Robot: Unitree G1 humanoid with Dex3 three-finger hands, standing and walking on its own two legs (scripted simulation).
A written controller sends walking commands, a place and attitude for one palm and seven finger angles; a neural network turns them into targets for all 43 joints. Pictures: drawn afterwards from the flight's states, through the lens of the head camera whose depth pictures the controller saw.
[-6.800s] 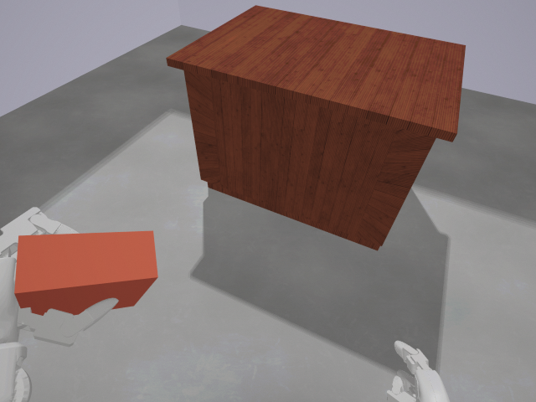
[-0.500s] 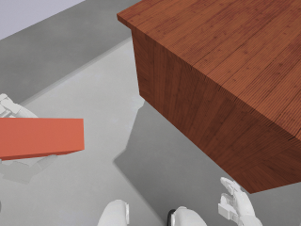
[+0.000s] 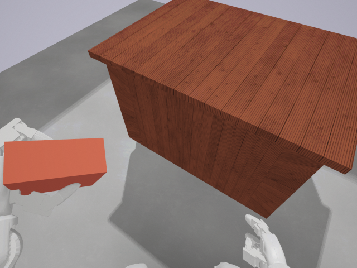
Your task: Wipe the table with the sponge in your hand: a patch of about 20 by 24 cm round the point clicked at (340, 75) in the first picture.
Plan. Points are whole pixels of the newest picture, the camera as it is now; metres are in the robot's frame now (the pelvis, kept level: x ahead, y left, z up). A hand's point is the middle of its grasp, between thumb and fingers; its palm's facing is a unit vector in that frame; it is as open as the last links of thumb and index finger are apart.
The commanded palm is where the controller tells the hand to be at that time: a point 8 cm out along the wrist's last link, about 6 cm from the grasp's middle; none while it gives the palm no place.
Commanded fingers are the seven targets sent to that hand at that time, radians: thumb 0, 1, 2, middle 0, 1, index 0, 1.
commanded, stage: turn to face it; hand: left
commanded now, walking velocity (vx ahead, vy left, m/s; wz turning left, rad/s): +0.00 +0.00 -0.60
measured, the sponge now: (71, 167) +0.23 +0.21 +0.16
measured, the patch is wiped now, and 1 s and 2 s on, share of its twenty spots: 0.00 0.00 0.00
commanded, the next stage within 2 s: take the last steps up to it in 1.44 s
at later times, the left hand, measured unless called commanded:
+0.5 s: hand (140, 182) +0.21 +0.09 +0.19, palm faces +0.15 -0.86 -0.49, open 9.7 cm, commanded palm +0.17 +0.14 +0.18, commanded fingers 0.00 0.10 1.30 -1.20 -1.60 -1.20 -1.60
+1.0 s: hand (219, 216) +0.18 -0.03 +0.17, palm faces -0.10 -0.86 -0.51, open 9.7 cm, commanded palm +0.15 +0.04 +0.18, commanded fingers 0.00 0.10 1.30 -1.20 -1.60 -1.20 -1.60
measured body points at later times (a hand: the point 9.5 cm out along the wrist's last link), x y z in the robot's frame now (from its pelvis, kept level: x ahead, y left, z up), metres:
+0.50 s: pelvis -0.06 -0.08 +0.01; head -0.03 -0.12 +0.46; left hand +0.19 +0.13 +0.21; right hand +0.03 -0.38 -0.09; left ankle -0.03 +0.09 -0.67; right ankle +0.00 -0.12 -0.73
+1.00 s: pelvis -0.14 -0.10 -0.01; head -0.10 -0.15 +0.43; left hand +0.18 +0.02 +0.20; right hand -0.11 -0.35 -0.13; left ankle -0.09 +0.08 -0.73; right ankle -0.17 -0.21 -0.73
